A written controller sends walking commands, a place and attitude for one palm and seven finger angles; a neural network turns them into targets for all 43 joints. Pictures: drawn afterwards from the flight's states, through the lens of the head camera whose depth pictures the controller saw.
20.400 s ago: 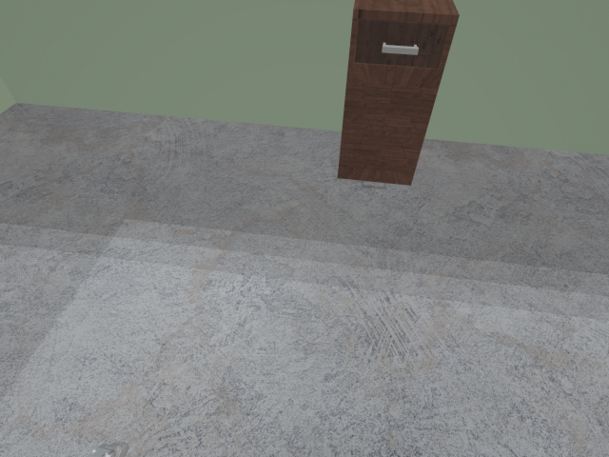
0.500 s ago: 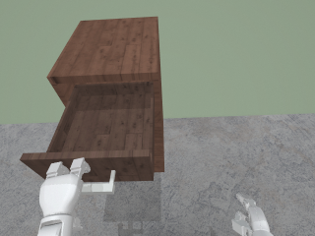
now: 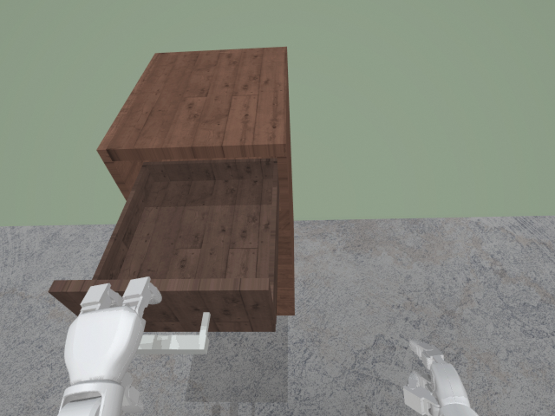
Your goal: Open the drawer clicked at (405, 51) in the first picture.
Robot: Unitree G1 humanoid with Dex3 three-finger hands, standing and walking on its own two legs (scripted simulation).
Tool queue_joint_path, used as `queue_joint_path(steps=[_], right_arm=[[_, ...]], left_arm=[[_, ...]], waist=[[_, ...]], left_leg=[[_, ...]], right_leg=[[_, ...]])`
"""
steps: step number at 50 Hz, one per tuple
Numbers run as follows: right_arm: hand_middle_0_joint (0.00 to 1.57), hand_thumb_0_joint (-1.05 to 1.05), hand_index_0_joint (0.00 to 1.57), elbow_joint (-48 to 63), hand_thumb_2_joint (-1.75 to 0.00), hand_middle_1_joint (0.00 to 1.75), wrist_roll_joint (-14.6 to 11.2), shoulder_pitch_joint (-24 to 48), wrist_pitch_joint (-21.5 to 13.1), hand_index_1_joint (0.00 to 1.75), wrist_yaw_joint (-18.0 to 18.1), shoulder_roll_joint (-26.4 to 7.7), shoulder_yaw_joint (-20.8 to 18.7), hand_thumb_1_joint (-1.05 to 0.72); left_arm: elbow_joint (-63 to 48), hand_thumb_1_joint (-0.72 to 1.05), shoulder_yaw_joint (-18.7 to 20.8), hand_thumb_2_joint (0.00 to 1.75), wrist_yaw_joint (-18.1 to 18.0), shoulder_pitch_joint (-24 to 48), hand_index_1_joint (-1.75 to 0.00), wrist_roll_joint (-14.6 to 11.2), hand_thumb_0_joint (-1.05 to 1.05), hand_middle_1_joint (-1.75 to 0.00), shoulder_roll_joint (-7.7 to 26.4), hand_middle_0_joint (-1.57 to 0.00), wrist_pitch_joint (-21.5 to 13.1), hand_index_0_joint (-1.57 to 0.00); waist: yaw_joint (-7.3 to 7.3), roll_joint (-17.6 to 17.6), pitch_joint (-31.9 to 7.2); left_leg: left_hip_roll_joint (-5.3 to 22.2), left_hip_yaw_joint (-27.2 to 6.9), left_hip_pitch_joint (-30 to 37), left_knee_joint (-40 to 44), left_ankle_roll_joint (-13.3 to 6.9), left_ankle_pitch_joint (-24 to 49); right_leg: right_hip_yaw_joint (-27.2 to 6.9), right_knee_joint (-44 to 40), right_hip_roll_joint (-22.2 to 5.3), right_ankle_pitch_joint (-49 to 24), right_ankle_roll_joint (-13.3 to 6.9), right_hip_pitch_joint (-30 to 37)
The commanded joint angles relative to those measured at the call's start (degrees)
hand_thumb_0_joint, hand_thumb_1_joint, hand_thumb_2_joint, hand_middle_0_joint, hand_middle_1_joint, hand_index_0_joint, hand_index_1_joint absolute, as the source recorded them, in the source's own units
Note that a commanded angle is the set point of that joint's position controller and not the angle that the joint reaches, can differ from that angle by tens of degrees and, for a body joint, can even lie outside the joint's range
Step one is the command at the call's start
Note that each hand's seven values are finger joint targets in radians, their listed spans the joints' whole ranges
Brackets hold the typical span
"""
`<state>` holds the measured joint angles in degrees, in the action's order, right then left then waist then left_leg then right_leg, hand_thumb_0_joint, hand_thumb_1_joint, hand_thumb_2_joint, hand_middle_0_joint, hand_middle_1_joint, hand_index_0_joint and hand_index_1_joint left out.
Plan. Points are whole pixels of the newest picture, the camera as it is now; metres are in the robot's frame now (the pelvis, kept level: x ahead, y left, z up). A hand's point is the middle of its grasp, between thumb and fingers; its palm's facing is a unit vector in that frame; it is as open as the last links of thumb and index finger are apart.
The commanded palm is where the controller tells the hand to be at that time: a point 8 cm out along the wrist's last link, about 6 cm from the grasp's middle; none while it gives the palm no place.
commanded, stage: lift the hand off the handle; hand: left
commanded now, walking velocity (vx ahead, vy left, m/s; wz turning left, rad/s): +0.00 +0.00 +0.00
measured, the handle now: (167, 331) +0.24 +0.22 -0.05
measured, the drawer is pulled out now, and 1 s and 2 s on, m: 0.30 0.30 0.30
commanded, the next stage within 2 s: draw the hand back to the body in 1.10 s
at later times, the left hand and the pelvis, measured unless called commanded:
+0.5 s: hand (126, 326) +0.21 +0.23 +0.05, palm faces +0.05 -0.11 -0.99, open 13.9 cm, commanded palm +0.18 +0.23 +0.11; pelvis +0.00 +0.00 +0.01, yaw +0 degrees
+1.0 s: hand (108, 320) +0.20 +0.24 +0.09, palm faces +0.08 -0.13 -0.99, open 13.9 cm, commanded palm +0.17 +0.23 +0.15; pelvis +0.01 +0.01 +0.02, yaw +0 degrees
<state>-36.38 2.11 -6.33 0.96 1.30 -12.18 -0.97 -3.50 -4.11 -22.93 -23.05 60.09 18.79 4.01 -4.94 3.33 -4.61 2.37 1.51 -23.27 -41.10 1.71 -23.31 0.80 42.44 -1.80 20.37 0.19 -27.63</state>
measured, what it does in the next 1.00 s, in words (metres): stands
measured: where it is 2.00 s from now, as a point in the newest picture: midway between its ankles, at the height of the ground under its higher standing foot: outside the picture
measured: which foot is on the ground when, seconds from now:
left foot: down 0.00-1.00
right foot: down 0.00-1.00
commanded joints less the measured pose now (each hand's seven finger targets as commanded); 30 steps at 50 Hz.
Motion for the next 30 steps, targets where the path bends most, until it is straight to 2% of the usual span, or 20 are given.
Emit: queue_joint_path(steps=[1,3,5,6,7,8,10,11,14,15,16,17,19,22,23,25,27,29,30], right_arm=[[0.2,0.0,0.2,9.2,-0.9,0.3,0.17,7.84,-2.82,0.3,0.56,-5.9,-1.88,-0.9],[0.2,0.0,0.2,9.24,-0.9,0.3,0.21,7.9,-2.8,0.3,0.57,-5.8,-1.83,-0.9],[0.2,0.0,0.2,9.42,-0.9,0.3,0.09,8.1,-2.84,0.3,0.55,-5.83,-1.99,-0.9],[0.2,0.0,0.2,9.65,-0.9,0.3,0.16,8.08,-2.91,0.3,0.36,-5.61,-1.7,-0.9],[0.2,0.0,0.2,9.38,-0.9,0.3,0.02,8.49,-2.76,0.3,0.33,-5.62,-1.79,-0.9],[0.2,0.0,0.2,9.53,-0.9,0.3,0.23,8.11,-2.86,0.3,0.26,-5.66,-1.73,-0.9],[0.2,0.0,0.2,9.13,-0.9,0.3,0.03,8.51,-2.75,0.3,0.53,-5.88,-1.73,-0.9],[0.2,0.0,0.2,9.09,-0.9,0.3,0.09,8.34,-2.76,0.3,0.53,-5.7,-1.53,-0.9],[0.2,0.0,0.2,9.08,-0.9,0.3,-0.19,8.85,-2.75,0.3,0.64,-5.62,-1.66,-0.9],[0.2,0.0,0.2,8.89,-0.9,0.3,-0.24,8.91,-2.69,0.3,0.74,-5.78,-1.75,-0.9],[0.2,0.0,0.2,9.13,-0.9,0.3,-0.19,8.69,-2.89,0.3,0.59,-5.55,-1.58,-0.9],[0.2,0.0,0.2,8.96,-0.9,0.3,-0.45,9.11,-2.9,0.3,0.68,-5.54,-1.72,-0.9],[0.2,0.0,0.2,8.65,-0.9,0.3,-0.53,9.35,-2.86,0.3,0.92,-5.77,-1.61,-0.9],[0.2,0.0,0.2,8.86,-0.9,0.3,-0.71,9.78,-2.89,0.3,0.69,-5.68,-1.43,-0.9],[0.2,0.0,0.2,8.99,-0.9,0.3,-0.56,9.31,-2.94,0.3,0.74,-5.84,-1.24,-0.9],[0.2,0.0,0.2,8.75,-0.9,0.3,-0.63,9.98,-2.69,0.3,0.81,-5.98,-1.24,-0.9],[0.2,0.0,0.2,8.92,-0.9,0.3,-0.8,9.96,-2.7,0.3,0.46,-5.62,-1.17,-0.9],[0.2,0.0,0.2,9.02,-0.9,0.3,-0.73,9.78,-2.67,0.3,0.25,-5.76,-1.27,-0.9],[0.2,0.0,0.2,9.35,-0.9,0.3,-0.84,10.13,-2.62,0.3,0.08,-5.83,-1.24,-0.9]], left_arm=[[-12.52,-0.5,5.39,0.3,-1.25,5.17,-1.2,-0.19,0.0,-1.2,8.66,-0.3,-0.04,-0.3],[-13.31,-0.5,4.78,0.3,-0.57,5.06,-1.2,-0.3,0.0,-1.2,8.31,-0.3,-0.2,-0.3],[-14.97,-0.5,6.46,0.3,-0.11,3.32,-1.2,-0.78,0.0,-1.2,9.68,-0.3,-0.75,-0.3],[-15.29,-0.5,5.59,0.3,0.06,2.22,-1.2,-0.69,0.0,-1.2,8.99,-0.3,-0.87,-0.3],[-15.21,-0.5,4.76,0.3,0.29,4.11,-1.2,-0.77,0.0,-1.2,8.4,-0.3,-0.9,-0.3],[-15.97,-0.5,4.36,0.3,0.41,5.18,-1.2,-0.72,0.0,-1.2,8.15,-0.3,-1.13,-0.3],[-13.96,-0.5,7.06,0.3,0.56,4.94,-1.2,-0.97,0.0,-1.2,10.23,-0.3,-0.84,-0.3],[-13.37,-0.5,7.01,0.3,0.64,5.56,-1.2,-0.49,0.0,-1.2,10.27,-0.3,-0.73,-0.3],[-14.58,-0.5,6.02,0.3,1.17,8.06,-1.2,-0.63,0.0,-1.2,9.63,-0.3,-0.38,-0.3],[-14.68,-0.5,7.14,0.3,1.3,8.88,-1.2,-0.72,0.0,-1.2,10.88,-0.3,-0.25,-0.3],[-15.03,-0.5,5.74,0.3,1.63,7.62,-1.2,-0.88,0.0,-1.2,9.44,-0.3,-0.13,-0.3],[-15.25,-0.5,5.07,0.3,2.15,8.14,-1.2,-1.5,0.0,-1.2,9.02,-0.3,0.01,-0.3],[-14.05,-0.5,6.09,0.3,2.96,9.36,-1.2,-1.85,0.0,-1.2,10.25,-0.3,0.19,-0.3],[-15.15,-0.5,4.8,0.3,4.25,8.41,-1.2,-2.24,0.0,-1.2,9.31,-0.3,0.41,-0.3],[-15.81,-0.5,5.04,0.3,4.51,9.24,-1.2,-2.04,0.0,-1.2,9.85,-0.3,0.34,-0.3],[-15.31,-0.5,7.41,0.3,4.98,8.75,-1.2,-2.06,0.0,-1.2,12.11,-0.3,0.64,-0.3],[-16.09,-0.5,5.97,0.3,5.51,8.14,-1.2,-2.24,0.0,-1.2,10.47,-0.3,0.58,-0.3],[-17.41,-0.5,6.6,0.3,5.76,8.05,-1.2,-2.18,0.0,-1.2,11.01,-0.3,0.34,-0.3],[-18.66,-0.5,6.87,0.3,5.91,6.78,-1.2,-2.42,0.0,-1.2,11.08,-0.3,0.34,-0.3]], waist=[[0.07,-2.41,-8.12],[-0.08,-3.21,-8.38],[-0.55,-1.94,-9.13],[-0.72,-1.69,-8.64],[-0.22,-1.74,-6.89],[-0.07,-2.15,-6.82],[-0.34,-3.5,-5.39],[-0.32,-4.32,-5.11],[-0.49,-2.01,-6.39],[-0.42,-1.35,-7.06],[-0.79,-1.1,-7.73],[-0.46,-1.36,-6.98],[-0.49,-3.42,-5.96],[-0.9,-3.06,-5.76],[-0.96,-3.25,-6.88],[-1.4,-2.47,-5.96],[-1.4,-2.83,-5.02],[-1.47,-2.82,-5.77],[-1.8,-1.6,-6.5]], left_leg=[[-3.49,0.45,3.53,6.57,-2.41,15.03],[-3.64,0.45,3.93,6.89,-2.47,15.27],[-3.51,0.47,4.79,7.47,-2.2,16.82],[-3.59,0.49,4.72,7.47,-2.28,16.42],[-3.49,0.42,4.53,7.85,-2.22,15.73],[-3.47,0.41,4.73,7.91,-2.45,15.46],[-3.51,0.31,4.34,8.69,-2.33,14.42],[-3.53,0.47,4.41,8.64,-2.48,13.83],[-3.55,0.55,5.84,9.66,-2.4,14.2],[-3.49,0.57,6.42,10.06,-2.19,14.9],[-3.51,0.68,6.82,10.14,-2.34,15.3],[-3.44,0.72,7.2,10.4,-2.39,15.28],[-3.56,0.71,6.9,10.95,-2.54,15.04],[-3.45,0.75,7.72,12.02,-2.55,15.67],[-3.53,0.82,7.99,12.04,-2.72,16.71],[-3.46,0.75,8.3,12.91,-2.32,16.93],[-3.35,0.9,8.82,13.19,-2.49,17.6],[-3.29,1.06,9.5,13.48,-2.45,18.64],[-3.3,0.89,9.98,13.82,-2.21,19.38]], right_leg=[[0.19,-7.51,2.48,-14.57,-2.12,7.68],[0.17,-7.83,2.48,-14.98,-2.04,8.35],[-0.03,-8.29,2.57,-15.98,-2.34,9.84],[0.17,-8.13,2.4,-15.22,-2.21,9.53],[0.35,-8.58,2.51,-14.42,-2.23,8.74],[0.36,-8.85,2.39,-14.14,-2.12,8.5],[-0.31,-10.23,2.47,-13.4,-2.19,9.31],[-0.25,-10.16,2.32,-12.75,-1.96,8.79],[0.09,-10.63,2.31,-12.86,-2.11,10.01],[-0.4,-11.14,2.43,-13.1,-2.3,10.81],[-0.09,-10.96,2.21,-13.4,-2.16,11.19],[0.06,-11.43,2.25,-13.65,-2.09,11.27],[-0.05,-12.25,2.27,-13.53,-1.89,11.74],[0.2,-12.93,2.21,-13.82,-1.97,12.88],[0.43,-12.8,2.12,-14.94,-1.88,13.57],[-0.39,-13.9,2.22,-15.07,-2.15,14.67],[0.05,-13.98,2.2,-15.92,-2.08,14.55],[0.1,-14.22,2.18,-16.89,-1.99,15.26],[-0.37,-14.51,2.31,-17.02,-2.31,16.15]])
